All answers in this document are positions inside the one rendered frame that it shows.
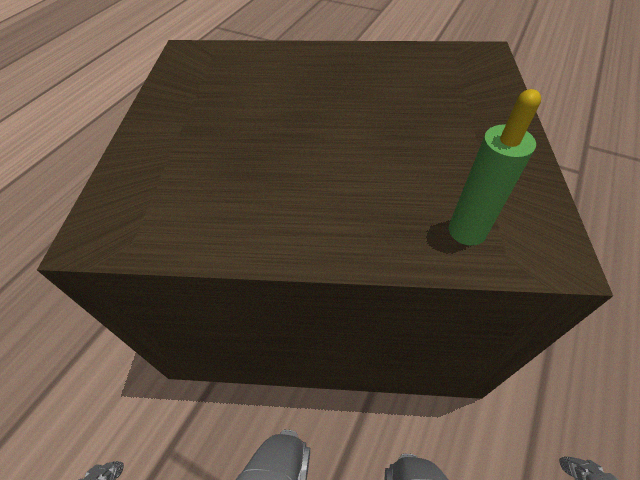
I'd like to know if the bottle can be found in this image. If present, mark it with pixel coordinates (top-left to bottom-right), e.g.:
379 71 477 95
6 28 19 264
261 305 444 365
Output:
449 89 541 246

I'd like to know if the left robot hand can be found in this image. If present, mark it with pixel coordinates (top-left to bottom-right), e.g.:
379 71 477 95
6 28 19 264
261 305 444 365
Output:
79 461 124 480

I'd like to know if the right robot hand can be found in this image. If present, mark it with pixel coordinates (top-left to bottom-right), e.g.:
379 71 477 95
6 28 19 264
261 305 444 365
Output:
559 457 618 480

